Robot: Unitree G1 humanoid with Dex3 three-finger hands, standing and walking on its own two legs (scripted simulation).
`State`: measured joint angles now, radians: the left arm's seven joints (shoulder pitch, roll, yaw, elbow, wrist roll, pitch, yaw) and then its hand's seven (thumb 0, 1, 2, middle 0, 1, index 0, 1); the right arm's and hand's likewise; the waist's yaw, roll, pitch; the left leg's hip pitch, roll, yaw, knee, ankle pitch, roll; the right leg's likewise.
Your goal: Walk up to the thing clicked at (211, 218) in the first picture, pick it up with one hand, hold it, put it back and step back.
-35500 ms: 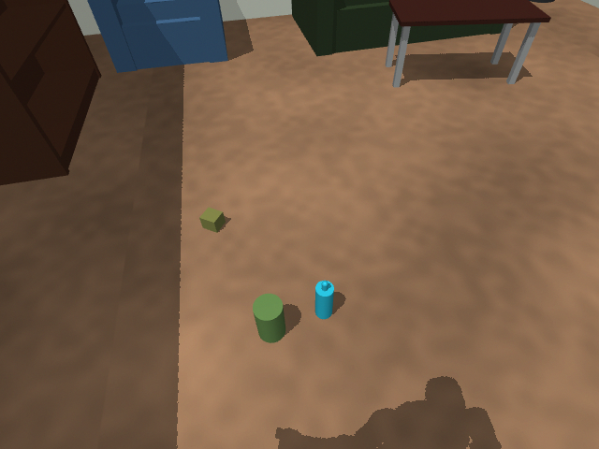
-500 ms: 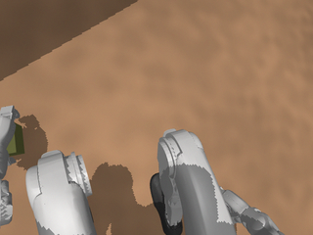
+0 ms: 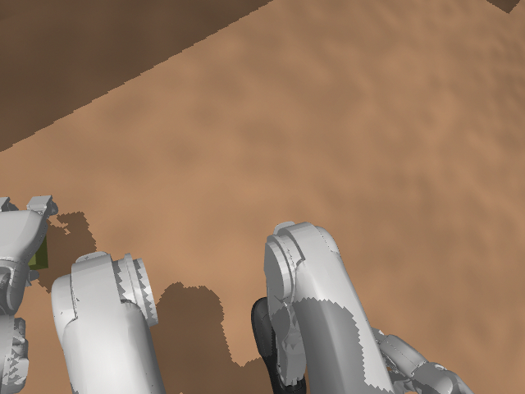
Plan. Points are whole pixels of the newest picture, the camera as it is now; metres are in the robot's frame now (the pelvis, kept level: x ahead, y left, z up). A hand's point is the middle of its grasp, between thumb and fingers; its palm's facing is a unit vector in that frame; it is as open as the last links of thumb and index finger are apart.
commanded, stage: close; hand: left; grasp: from above
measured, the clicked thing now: (14, 246) +0.36 +0.33 -0.25
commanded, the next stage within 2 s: settle in 1.22 s
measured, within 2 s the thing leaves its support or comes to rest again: leaves its support in 1.68 s
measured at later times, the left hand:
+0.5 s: hand (8, 242) +0.36 +0.33 -0.22, palm faces -0.48 -0.15 -0.86, open 11.0 cm
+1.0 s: hand (9, 247) +0.35 +0.33 -0.22, palm faces -0.45 -0.09 -0.89, open 10.7 cm
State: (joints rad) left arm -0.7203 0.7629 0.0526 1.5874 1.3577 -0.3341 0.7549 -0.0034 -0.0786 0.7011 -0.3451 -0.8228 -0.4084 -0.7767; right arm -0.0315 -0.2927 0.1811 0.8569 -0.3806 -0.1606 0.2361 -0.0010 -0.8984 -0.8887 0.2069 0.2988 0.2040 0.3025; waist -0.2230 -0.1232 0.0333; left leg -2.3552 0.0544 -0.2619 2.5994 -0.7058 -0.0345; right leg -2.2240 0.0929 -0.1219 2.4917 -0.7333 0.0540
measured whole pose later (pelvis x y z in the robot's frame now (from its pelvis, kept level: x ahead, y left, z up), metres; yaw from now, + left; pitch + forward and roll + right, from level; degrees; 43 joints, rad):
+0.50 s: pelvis +0.00 +0.00 +0.00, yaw +1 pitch +26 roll -10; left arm -0.79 0.83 0.12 1.60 1.28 -0.34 0.61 -0.01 -0.07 0.65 -0.45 -0.71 -0.51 -0.69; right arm -0.02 -0.28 0.19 0.79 -0.35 -0.15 0.24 0.00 -0.90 -0.89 0.21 0.30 0.20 0.30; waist -0.24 -0.10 0.08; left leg -2.35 0.05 -0.26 2.59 -0.71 -0.04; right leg -2.22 0.08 -0.12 2.49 -0.74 0.06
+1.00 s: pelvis +0.00 +0.00 +0.00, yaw +0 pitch +26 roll -10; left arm -0.76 0.79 0.05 1.61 1.35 -0.35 0.70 -0.01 -0.06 0.57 -0.57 -0.59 -0.60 -0.59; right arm -0.03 -0.29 0.18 0.83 -0.38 -0.16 0.22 0.00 -0.90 -0.89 0.21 0.30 0.20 0.30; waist -0.22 -0.11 0.03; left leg -2.36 0.05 -0.25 2.60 -0.71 -0.03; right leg -2.23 0.09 -0.11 2.50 -0.74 0.06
